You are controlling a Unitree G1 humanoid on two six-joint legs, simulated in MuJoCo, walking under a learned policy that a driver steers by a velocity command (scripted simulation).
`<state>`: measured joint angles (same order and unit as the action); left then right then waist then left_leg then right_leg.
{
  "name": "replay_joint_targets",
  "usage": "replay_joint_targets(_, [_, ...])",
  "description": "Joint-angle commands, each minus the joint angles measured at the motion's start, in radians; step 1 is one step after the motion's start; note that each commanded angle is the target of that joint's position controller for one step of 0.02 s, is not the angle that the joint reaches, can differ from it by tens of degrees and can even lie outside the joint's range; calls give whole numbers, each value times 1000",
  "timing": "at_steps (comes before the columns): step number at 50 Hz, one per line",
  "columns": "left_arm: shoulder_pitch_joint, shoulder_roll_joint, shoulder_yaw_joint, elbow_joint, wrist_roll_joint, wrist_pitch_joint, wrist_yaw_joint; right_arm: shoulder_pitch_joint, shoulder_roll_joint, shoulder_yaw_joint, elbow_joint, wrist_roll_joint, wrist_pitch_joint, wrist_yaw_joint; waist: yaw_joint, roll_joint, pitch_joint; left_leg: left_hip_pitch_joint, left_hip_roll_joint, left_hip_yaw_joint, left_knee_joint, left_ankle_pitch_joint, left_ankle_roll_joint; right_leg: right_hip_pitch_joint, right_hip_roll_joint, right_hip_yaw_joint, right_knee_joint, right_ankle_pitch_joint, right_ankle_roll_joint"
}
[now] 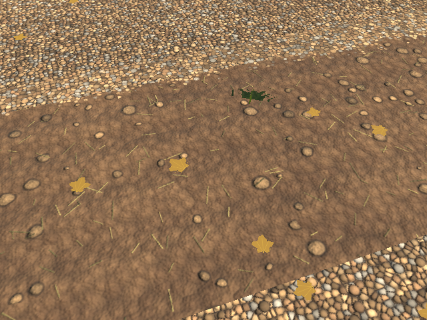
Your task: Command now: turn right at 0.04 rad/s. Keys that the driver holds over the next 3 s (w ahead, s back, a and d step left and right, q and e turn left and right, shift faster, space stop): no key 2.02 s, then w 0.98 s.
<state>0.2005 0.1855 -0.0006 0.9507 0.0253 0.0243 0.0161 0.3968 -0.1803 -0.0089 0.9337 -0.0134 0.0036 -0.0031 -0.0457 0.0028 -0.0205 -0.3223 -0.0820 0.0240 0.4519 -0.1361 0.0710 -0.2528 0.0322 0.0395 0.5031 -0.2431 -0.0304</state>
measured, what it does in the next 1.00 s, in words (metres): shifts its weight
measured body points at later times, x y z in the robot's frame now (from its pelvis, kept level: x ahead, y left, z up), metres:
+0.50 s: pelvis +0.03 -0.01 +0.01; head +0.03 -0.01 +0.46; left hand +0.01 +0.20 -0.16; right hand +0.04 -0.24 -0.15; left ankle +0.07 +0.07 -0.74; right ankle +0.01 -0.11 -0.74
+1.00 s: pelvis +0.05 -0.02 +0.01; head +0.06 -0.02 +0.46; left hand +0.02 +0.19 -0.16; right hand +0.04 -0.23 -0.16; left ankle +0.07 +0.07 -0.74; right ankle +0.01 -0.11 -0.74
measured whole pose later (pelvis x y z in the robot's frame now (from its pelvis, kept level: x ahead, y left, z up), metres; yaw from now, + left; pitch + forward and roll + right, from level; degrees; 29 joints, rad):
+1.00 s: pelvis +0.05 -0.02 +0.01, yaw +1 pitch -3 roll +0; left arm 0.32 0.11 0.00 1.16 0.02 -0.02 0.04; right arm 0.29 -0.13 -0.01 1.15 -0.01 -0.01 -0.03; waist -0.01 0.00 0.05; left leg -0.18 -0.07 -0.01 0.42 -0.20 0.05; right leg -0.08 0.04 0.02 0.42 -0.29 -0.04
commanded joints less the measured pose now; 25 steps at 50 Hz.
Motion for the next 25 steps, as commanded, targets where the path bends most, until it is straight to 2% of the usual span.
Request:
replay_joint_targets(1, [69,66,7,0,3,-37,7,30,-97,-25,-28,14,-13,7,24,-88,101,-23,109,-163,-119,-128,-57,-35,-225,268,-259,-267,-87])
replay_joint_targets(2, [55,62,4,9,-2,-45,4,24,-72,-25,-19,6,-14,12,6,-99,82,104,110,-154,-87,-53,-49,-119,-209,245,-273,-288,-69])
replay_joint_targets(3, [45,75,10,16,-6,-48,4,43,-57,-22,-4,-2,-14,16,-9,-106,77,167,114,-151,-73,-38,-46,-162,-183,217,-275,-288,-49])
replay_joint_targets(5, [48,84,15,25,-16,-50,5,56,-73,-26,14,-14,-14,18,-14,-92,88,173,133,-165,-79,-68,-33,-170,-142,166,-251,-238,-26])
replay_joint_targets(8, [105,66,17,52,-16,-48,4,38,-82,-25,37,-9,-16,12,13,-22,100,92,154,-200,-129,-144,-20,-88,-112,120,-183,-135,-32])
replay_joint_targets(10, [142,60,16,74,-13,-50,4,17,-81,-22,46,-6,-19,6,27,-1,98,73,158,-208,-151,-156,-18,-44,-104,107,-160,-85,-39])
replay_joint_targets(25, [205,19,5,158,-9,-58,15,-27,-52,-16,129,-1,-22,-10,28,-5,100,148,152,-177,-107,-16,-7,9,-115,95,-154,42,-37])
Next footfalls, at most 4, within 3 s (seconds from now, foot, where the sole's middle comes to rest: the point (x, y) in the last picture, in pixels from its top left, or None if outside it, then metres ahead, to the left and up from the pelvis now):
2.42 left None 0.27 0.12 -0.77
2.94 right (230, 303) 0.60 -0.04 -0.77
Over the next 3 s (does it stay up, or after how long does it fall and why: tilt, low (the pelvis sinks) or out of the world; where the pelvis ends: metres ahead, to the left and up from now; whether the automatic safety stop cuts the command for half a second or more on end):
stays up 0.47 0.02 -0.01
